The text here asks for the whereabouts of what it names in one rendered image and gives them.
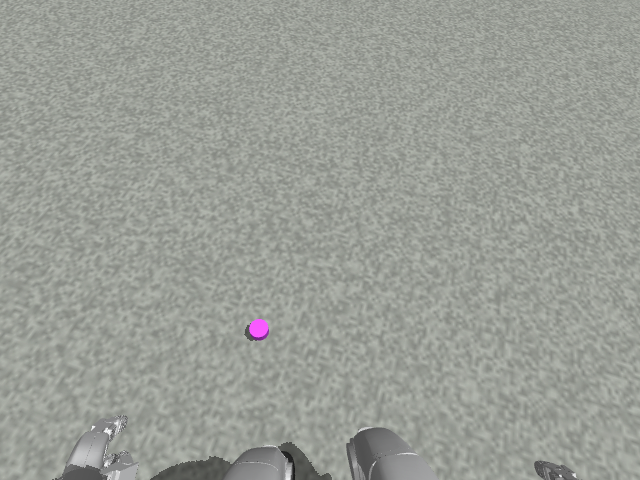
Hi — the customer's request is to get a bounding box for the tin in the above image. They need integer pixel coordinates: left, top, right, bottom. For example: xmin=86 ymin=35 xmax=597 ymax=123
xmin=249 ymin=319 xmax=269 ymax=341

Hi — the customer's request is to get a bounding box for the left robot hand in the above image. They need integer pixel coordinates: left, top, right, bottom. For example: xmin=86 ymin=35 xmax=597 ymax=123
xmin=63 ymin=415 xmax=139 ymax=480

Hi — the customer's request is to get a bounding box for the right robot hand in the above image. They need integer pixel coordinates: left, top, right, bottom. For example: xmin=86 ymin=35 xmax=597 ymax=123
xmin=534 ymin=461 xmax=577 ymax=480

